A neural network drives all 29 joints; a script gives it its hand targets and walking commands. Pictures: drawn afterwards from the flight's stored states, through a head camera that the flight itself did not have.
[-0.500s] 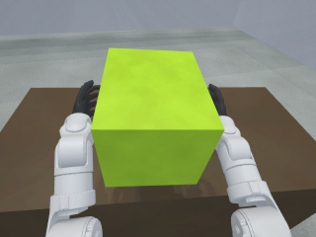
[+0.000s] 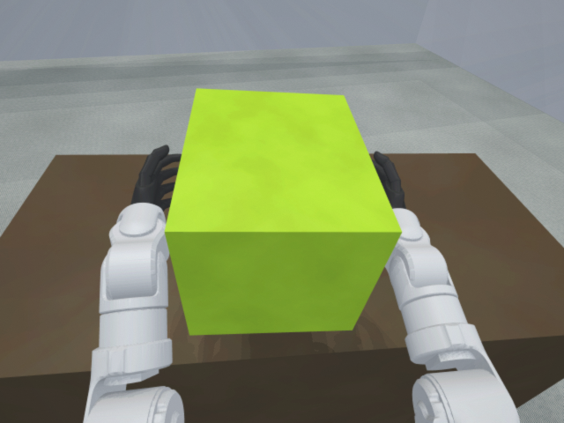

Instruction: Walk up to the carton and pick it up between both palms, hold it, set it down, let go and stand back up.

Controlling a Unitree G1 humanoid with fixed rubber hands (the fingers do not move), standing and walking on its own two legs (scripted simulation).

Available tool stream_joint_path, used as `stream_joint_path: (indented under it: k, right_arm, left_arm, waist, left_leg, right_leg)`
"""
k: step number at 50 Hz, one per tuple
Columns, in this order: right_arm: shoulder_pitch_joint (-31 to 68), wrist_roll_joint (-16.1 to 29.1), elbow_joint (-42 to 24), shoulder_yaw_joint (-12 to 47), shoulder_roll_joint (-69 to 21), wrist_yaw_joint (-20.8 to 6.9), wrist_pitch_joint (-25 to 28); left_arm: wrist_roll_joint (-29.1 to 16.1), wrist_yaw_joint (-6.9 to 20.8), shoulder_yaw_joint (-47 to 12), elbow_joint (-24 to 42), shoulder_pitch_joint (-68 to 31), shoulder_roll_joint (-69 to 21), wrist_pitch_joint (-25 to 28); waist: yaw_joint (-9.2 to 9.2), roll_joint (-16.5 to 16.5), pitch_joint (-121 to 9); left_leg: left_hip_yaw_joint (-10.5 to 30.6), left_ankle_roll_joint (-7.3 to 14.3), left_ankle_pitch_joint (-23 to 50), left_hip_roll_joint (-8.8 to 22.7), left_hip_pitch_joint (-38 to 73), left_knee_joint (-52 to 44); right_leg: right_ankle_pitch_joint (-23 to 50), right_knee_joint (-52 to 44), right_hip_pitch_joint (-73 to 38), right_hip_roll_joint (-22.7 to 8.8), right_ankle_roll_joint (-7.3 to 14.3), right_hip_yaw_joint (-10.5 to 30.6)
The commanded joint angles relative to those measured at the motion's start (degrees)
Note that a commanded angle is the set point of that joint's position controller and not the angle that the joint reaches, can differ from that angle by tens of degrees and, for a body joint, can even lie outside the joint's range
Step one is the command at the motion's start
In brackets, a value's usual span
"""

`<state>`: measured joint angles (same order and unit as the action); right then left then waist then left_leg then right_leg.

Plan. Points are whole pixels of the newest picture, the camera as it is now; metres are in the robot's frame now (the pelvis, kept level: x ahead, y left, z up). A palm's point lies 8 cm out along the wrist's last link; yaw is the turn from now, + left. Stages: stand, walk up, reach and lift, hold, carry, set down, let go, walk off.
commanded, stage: hold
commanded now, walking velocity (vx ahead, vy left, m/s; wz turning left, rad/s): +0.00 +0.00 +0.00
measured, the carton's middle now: (272, 206) +0.39 +0.00 +0.14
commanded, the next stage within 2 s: none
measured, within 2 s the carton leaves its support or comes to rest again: neither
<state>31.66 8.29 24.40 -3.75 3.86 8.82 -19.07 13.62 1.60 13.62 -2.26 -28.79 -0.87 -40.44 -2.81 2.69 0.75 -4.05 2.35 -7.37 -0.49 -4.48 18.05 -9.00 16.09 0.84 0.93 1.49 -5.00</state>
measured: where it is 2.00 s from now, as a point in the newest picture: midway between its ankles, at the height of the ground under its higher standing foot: outside the picture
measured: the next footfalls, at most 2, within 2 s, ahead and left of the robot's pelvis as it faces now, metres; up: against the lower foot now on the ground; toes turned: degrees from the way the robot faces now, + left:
none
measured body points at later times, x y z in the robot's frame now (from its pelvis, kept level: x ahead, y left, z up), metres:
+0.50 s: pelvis +0.00 -0.01 +0.00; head -0.03 +0.02 +0.45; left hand +0.36 +0.16 +0.17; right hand +0.37 -0.17 +0.16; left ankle +0.04 +0.09 -0.75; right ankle +0.01 -0.10 -0.75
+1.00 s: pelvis +0.00 +0.00 +0.00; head -0.04 +0.02 +0.45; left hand +0.36 +0.16 +0.18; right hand +0.37 -0.17 +0.17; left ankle +0.04 +0.09 -0.75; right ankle +0.01 -0.10 -0.75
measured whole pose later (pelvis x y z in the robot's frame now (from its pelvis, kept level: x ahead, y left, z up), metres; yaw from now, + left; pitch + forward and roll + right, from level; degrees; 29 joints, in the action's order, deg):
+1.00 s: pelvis +0.00 +0.00 +0.00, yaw +0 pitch -6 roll -1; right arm 32.1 9.4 24.0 -3.2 4.4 8.8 -19.0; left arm 13.7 1.3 13.5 -1.1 -28.3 -1.0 -40.8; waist -3.0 2.8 0.4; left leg -4.2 2.0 -7.7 -0.3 -4.4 18.1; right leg -9.2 16.1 0.8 1.2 1.7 -4.7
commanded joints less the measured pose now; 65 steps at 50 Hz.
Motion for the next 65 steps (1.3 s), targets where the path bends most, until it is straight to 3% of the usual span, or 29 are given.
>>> stream_joint_path:
  k: [1, 3, 5, 9, 11, 14, 16, 21, 25, 28, 31, 33, 38, 45, 49, 51, 53, 57, 58, 61, 64, 65]
  right_arm:
    - [49.16, 4.79, -20.82, 21.82, -29.08, -6.7, 6.68]
    - [48.57, 5.3, -21.95, 23.33, -29.14, -6.46, 6.74]
    - [46.79, 6.3, -22.49, 24.0, -29.52, -6.3, 6.5]
    - [44.63, 4.84, -16.73, 22.0, -28.4, -6.77, 5.23]
    - [45.58, 5.3, -18.67, 22.02, -28.92, -6.53, 5.6]
    - [44.74, 7.38, -22.21, 25.15, -29.6, -5.31, 5.42]
    - [44.86, 7.42, -23.75, 25.69, -29.75, -4.74, 4.96]
    - [46.32, 4.94, -21.16, 23.76, -30.78, -5.67, 4.76]
    - [46.11, 6.47, -23.97, 25.18, -30.73, -5.34, 5.4]
    - [43.17, 5.11, -19.71, 24.12, -29.68, -5.09, 4.33]
    - [44.95, 4.46, -20.15, 23.75, -30.09, -5.21, 4.72]
    - [47.51, 4.56, -19.97, 22.69, -29.65, -5.51, 5.1]
    - [45.0, 6.53, -22.01, 24.93, -29.86, -5.03, 5.41]
    - [45.55, 5.3, -17.78, 22.3, -29.12, -6.32, 4.89]
    - [45.99, 6.25, -20.02, 22.93, -28.85, -6.47, 5.51]
    - [46.21, 5.78, -21.5, 23.37, -29.02, -6.0, 5.62]
    - [44.68, 5.63, -20.72, 23.26, -29.13, -5.89, 5.4]
    - [44.93, 5.77, -21.04, 24.1, -29.32, -5.62, 5.39]
    - [46.02, 5.32, -21.55, 24.05, -29.81, -5.51, 5.4]
    - [47.38, 5.21, -21.73, 24.18, -30.55, -5.77, 5.64]
    - [46.27, 6.42, -22.8, 25.94, -30.73, -5.6, 5.78]
    - [47.09, 6.39, -22.25, 25.59, -30.25, -5.61, 5.59]
  left_arm:
    - [-9.27, 6.17, -29.2, 5.37, -35.48, -28.28, 2.96]
    - [-9.42, 5.72, -29.54, 6.73, -34.29, -28.49, 3.13]
    - [-10.08, 5.39, -30.82, 8.72, -33.93, -28.98, 3.62]
    - [-7.04, 6.38, -26.3, 4.5, -32.41, -26.25, 2.2]
    - [-7.26, 6.95, -26.28, 5.28, -32.26, -26.57, 2.21]
    - [-8.11, 7.0, -28.2, 9.22, -30.7, -26.96, 2.41]
    - [-8.76, 7.09, -28.31, 9.15, -30.74, -26.26, 2.32]
    - [-7.91, 7.35, -26.59, 6.25, -33.93, -26.29, 2.62]
    - [-9.93, 6.53, -30.46, 10.15, -34.45, -27.44, 3.57]
    - [-7.96, 7.12, -27.02, 6.74, -32.7, -25.22, 2.92]
    - [-7.59, 7.93, -25.86, 5.63, -32.77, -24.48, 2.72]
    - [-8.38, 7.75, -26.33, 4.83, -34.64, -25.29, 2.64]
    - [-9.37, 6.88, -28.91, 8.4, -32.83, -27.2, 3.37]
    - [-7.09, 6.69, -26.38, 5.06, -33.37, -26.72, 2.38]
    - [-8.32, 6.42, -28.2, 7.93, -33.95, -26.77, 2.54]
    - [-8.83, 6.48, -28.87, 6.75, -32.16, -27.24, 2.74]
    - [-8.99, 6.6, -28.77, 7.35, -33.27, -26.77, 3.18]
    - [-8.05, 7.38, -26.67, 7.12, -32.58, -25.54, 3.05]
    - [-8.04, 7.37, -26.24, 5.52, -32.4, -25.3, 3.08]
    - [-8.91, 7.0, -27.11, 6.56, -34.36, -26.29, 3.63]
    - [-9.51, 6.43, -28.75, 8.67, -34.11, -26.58, 4.25]
    - [-9.14, 6.39, -28.63, 7.15, -34.29, -26.48, 3.97]
  waist:
    - [-0.98, -4.42, -25.47]
    - [-0.52, -4.24, -26.95]
    - [-1.22, -4.91, -27.81]
    - [-0.22, -3.5, -20.06]
    - [-0.26, -3.31, -22.13]
    - [-0.52, -3.74, -25.15]
    - [-0.96, -1.99, -25.02]
    - [0.44, -1.68, -20.6]
    - [-1.21, -4.48, -26.77]
    - [-0.76, -3.34, -22.57]
    - [-0.11, -1.48, -21.56]
    - [-0.25, -2.31, -23.13]
    - [-1.19, -3.3, -26.18]
    - [0.02, -3.91, -18.77]
    - [-0.58, -5.29, -24.08]
    - [-1.2, -3.16, -24.64]
    - [-1.84, -3.62, -24.2]
    - [-0.2, -3.12, -23.81]
    - [0.01, -1.56, -22.55]
    - [0.26, -1.02, -24.35]
    - [-0.03, -3.01, -26.98]
    - [0.14, -3.63, -26.25]
  left_leg:
    - [3.33, -2.36, 9.72, 0.53, 14.35, 0.18]
    - [3.41, -2.47, 12.77, 0.48, 15.33, 1.23]
    - [3.83, -3.16, 15.73, 0.53, 16.95, 2.1]
    - [3.05, -1.92, 8.7, 0.3, 12.5, -0.78]
    - [3.05, -1.75, 9.05, 0.02, 11.69, -0.78]
    - [3.08, -2.77, 16.94, -0.38, 14.1, 1.75]
    - [3.15, -2.53, 16.2, -0.53, 13.93, 1.74]
    - [2.37, -0.89, 5.79, -0.57, 9.22, -1.78]
    - [3.16, -2.64, 13.84, -0.35, 14.6, 1.23]
    - [2.61, -1.72, 8.94, -0.7, 11.73, -0.38]
    - [2.4, -0.99, 6.04, -0.65, 9.87, -1.41]
    - [2.49, -1.19, 5.34, -0.34, 10.1, -1.43]
    - [3.08, -2.49, 15.37, -0.29, 14.52, 1.42]
    - [2.83, -2.07, 8.33, 0.33, 11.68, -1.15]
    - [3.02, -2.84, 12.41, 0.15, 14.6, 0.51]
    - [3.41, -2.49, 12.99, 0.19, 14.82, 0.8]
    - [3.28, -2.52, 11.73, -0.07, 14.22, 0.7]
    - [2.89, -1.96, 10.83, -0.41, 12.15, -0.05]
    - [2.7, -1.33, 8.97, -0.67, 11.36, -0.28]
    - [2.72, -1.29, 8.68, -0.4, 11.63, -0.47]
    - [3.11, -1.98, 13.21, -0.54, 13.2, 1.02]
    - [3.11, -2.16, 11.61, -0.56, 12.97, 0.74]
  right_leg:
    - [6.17, -2.32, 3.81, 1.58, -2.36, 0.54]
    - [8.35, -2.07, 3.49, 1.82, -2.34, 0.7]
    - [10.32, -1.75, 3.33, 2.04, -2.51, 0.68]
    - [6.07, -2.84, 3.0, 1.11, -2.54, 1.01]
    - [8.18, -2.4, 1.32, 1.01, -2.83, 1.21]
    - [16.47, -1.02, -1.83, 1.57, -3.29, 1.37]
    - [17.01, -1.27, -1.98, 1.63, -3.67, 1.44]
    - [7.74, -2.29, 0.68, 0.68, -3.54, 1.76]
    - [13.7, -1.38, 0.61, 1.17, -3.29, 1.57]
    - [11.23, -1.99, 0.84, 0.39, -3.74, 1.96]
    - [9.04, -1.99, -0.24, 0.56, -3.86, 1.53]
    - [6.35, -2.3, 1.05, 0.73, -3.41, 1.42]
    - [14.32, -1.57, 0.06, 1.64, -3.09, 1.18]
    - [5.23, -2.8, 3.95, 1.23, -2.37, 0.91]
    - [8.54, -2.29, 2.72, 1.37, -2.56, 1.12]
    - [11.7, -1.98, 2.22, 1.59, -2.94, 1.01]
    - [11.06, -2.2, 1.99, 1.21, -3.02, 1.18]
    - [10.86, -2.06, 0.44, 0.88, -3.31, 1.34]
    - [10.47, -2.45, 0.49, 0.71, -3.65, 1.56]
    - [9.18, -2.0, 0.98, 1.22, -3.64, 1.36]
    - [14.27, -1.05, -0.28, 1.21, -3.58, 1.97]
    - [11.78, -1.45, 0.94, 1.21, -3.43, 1.69]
